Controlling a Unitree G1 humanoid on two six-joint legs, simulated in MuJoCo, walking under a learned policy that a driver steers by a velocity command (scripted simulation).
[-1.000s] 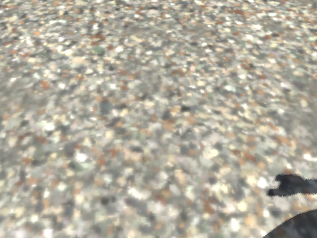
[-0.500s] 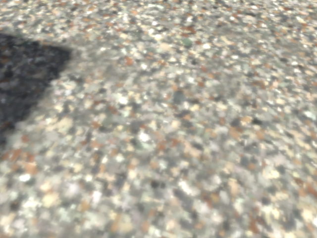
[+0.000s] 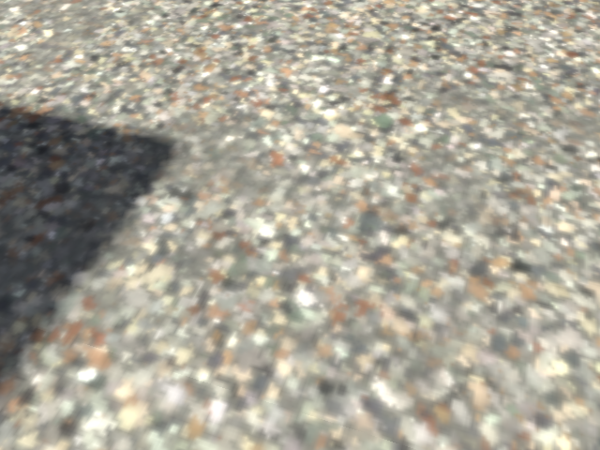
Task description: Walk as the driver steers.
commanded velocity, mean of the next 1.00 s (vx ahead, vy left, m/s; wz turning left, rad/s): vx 0.41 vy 0.00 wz -0.10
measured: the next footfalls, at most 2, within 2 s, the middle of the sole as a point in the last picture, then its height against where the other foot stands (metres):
left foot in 0.48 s outside the picture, level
right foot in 1.06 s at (341, 413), level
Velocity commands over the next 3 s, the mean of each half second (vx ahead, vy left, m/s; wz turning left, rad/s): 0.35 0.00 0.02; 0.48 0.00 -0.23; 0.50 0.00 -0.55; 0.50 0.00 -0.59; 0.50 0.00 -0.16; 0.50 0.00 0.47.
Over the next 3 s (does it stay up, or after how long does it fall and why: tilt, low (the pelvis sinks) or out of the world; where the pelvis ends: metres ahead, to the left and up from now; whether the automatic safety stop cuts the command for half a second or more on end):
stays up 1.32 -0.52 0.00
